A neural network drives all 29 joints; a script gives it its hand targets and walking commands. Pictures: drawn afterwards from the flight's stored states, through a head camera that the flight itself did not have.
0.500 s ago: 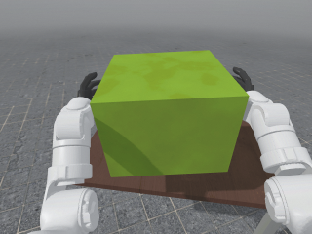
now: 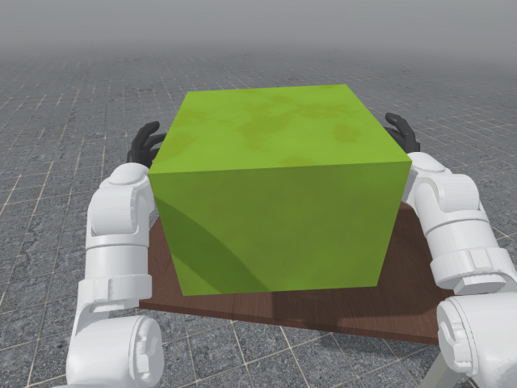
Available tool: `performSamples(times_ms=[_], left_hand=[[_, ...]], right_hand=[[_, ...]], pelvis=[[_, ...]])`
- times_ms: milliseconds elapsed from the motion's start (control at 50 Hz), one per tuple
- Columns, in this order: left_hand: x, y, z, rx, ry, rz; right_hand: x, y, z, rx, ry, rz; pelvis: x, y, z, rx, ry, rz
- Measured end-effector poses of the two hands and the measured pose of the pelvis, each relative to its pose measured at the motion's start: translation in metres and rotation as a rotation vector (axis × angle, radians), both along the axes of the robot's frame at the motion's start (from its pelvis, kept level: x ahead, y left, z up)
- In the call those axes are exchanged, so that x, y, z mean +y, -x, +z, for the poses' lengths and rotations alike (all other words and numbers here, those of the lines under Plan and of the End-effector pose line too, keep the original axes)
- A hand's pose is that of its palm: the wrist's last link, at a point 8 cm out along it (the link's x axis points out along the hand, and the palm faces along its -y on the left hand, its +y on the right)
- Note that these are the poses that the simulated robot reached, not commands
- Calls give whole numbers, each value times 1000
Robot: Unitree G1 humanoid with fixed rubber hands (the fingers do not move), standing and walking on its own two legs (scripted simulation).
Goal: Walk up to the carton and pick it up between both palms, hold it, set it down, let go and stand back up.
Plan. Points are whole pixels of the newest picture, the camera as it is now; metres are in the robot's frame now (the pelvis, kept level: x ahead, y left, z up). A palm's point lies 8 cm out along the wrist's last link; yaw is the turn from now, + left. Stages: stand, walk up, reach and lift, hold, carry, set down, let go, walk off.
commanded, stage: hold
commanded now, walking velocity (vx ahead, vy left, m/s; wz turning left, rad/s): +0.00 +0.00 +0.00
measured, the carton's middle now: (272, 179) +0.41 +0.00 +0.21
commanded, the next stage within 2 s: set down in 1.86 s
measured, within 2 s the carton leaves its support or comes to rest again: neither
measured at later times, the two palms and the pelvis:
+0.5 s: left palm (142, 172) +0.36 +0.19 +0.25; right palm (402, 161) +0.37 -0.19 +0.27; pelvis +0.00 +0.00 +0.00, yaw +0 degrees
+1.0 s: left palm (142, 170) +0.36 +0.19 +0.25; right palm (404, 160) +0.37 -0.19 +0.27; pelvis +0.00 +0.00 +0.00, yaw +0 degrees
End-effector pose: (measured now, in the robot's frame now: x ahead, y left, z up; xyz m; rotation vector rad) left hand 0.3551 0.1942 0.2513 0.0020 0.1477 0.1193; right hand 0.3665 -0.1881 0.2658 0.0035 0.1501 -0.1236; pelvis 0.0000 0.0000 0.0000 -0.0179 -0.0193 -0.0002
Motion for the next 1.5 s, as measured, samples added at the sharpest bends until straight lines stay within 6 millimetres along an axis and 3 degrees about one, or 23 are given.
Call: performSamples(times_ms=[1500], left_hand=[[2,-1,2,-7,3,5]], right_hand=[[2,-3,3,-5,12,7]], pelvis=[[-1,-1,0,5,1,5]])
